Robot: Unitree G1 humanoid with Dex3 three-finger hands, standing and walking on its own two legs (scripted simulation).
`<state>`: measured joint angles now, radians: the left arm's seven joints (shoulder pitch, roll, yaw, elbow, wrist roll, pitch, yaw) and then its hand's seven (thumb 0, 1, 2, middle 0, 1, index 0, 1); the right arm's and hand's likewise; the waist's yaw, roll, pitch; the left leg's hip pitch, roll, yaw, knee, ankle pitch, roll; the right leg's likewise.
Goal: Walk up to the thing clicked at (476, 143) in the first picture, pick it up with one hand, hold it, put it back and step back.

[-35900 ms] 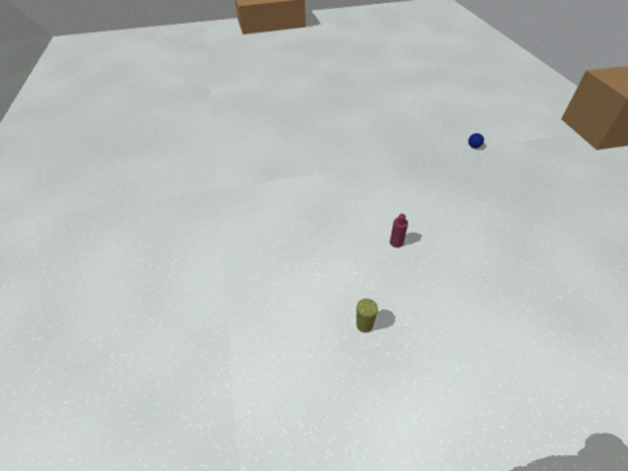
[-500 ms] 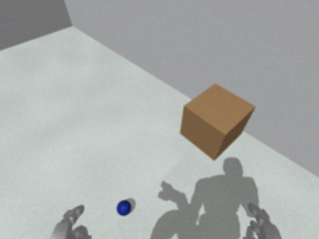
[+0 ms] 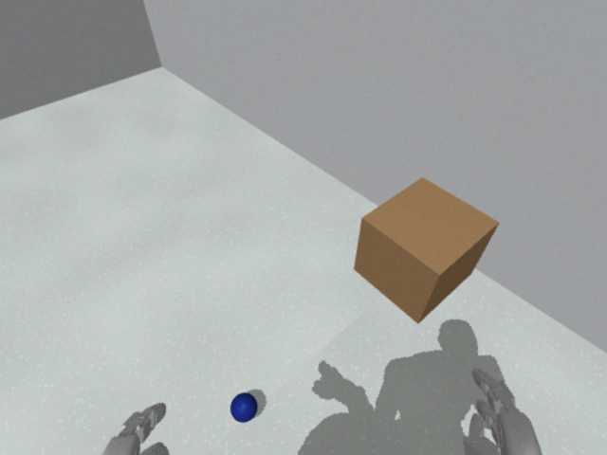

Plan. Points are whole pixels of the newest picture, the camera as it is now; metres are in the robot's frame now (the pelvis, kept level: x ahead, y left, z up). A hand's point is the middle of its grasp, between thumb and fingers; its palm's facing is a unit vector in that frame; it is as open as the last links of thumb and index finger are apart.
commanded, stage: home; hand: left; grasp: from above
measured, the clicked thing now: (244, 407) +0.43 +0.18 -0.68
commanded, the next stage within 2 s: stand in 1.58 s
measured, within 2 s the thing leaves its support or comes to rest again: neither
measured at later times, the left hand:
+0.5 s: hand out of the picture +0.16 +0.17 -0.05, palm faces +0.04 -0.98 -0.19, open 7.4 cm
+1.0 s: hand out of the picture +0.16 +0.18 -0.05, palm faces +0.03 -0.98 -0.19, open 7.4 cm
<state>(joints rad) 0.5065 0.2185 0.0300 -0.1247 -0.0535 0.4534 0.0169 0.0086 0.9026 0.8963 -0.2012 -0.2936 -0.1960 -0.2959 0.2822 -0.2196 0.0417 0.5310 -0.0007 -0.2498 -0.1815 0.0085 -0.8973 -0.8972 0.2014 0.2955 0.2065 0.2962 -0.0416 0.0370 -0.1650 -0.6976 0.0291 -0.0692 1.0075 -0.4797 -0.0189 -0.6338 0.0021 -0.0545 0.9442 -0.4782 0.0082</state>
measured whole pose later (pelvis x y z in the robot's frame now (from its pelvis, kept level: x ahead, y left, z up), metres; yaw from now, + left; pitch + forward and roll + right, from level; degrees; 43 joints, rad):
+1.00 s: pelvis +0.00 +0.00 +0.00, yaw +0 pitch +10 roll -3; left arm 0.51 0.23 0.03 -0.13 -0.06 0.46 0.02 0.01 0.90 0.90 -0.20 -0.29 -0.20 -0.30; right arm 0.30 -0.22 0.03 0.54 0.00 -0.25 -0.18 0.01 -0.90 -0.90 0.20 0.30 0.21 0.30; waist -0.04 0.04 -0.17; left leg -0.70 0.03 -0.06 1.02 -0.49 -0.01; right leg -0.64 0.00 -0.05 0.95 -0.48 0.01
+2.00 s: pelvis -0.01 +0.01 +0.04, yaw +0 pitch -1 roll +0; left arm 0.23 0.29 0.05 0.79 0.05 0.06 0.03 0.01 0.90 0.90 -0.20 -0.29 -0.20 -0.30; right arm 0.19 -0.29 -0.04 0.90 -0.06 -0.03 -0.01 0.01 -0.90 -0.90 0.20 0.30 0.21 0.30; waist 0.02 -0.01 0.03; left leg -0.36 -0.01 -0.02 0.73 -0.35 0.01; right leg -0.33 -0.04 -0.02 0.71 -0.37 0.03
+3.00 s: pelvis +0.00 -0.01 +0.07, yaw +0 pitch -4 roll +0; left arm 0.12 0.29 0.03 1.15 0.02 0.01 0.02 0.00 0.90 0.90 -0.20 -0.30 -0.20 -0.30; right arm 0.13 -0.31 -0.01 1.13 -0.03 0.00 -0.02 0.00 -0.90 -0.90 0.20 0.30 0.20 0.30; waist 0.00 0.02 0.07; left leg -0.10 0.02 -0.04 0.35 -0.18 -0.02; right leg -0.07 -0.01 -0.04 0.34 -0.20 0.01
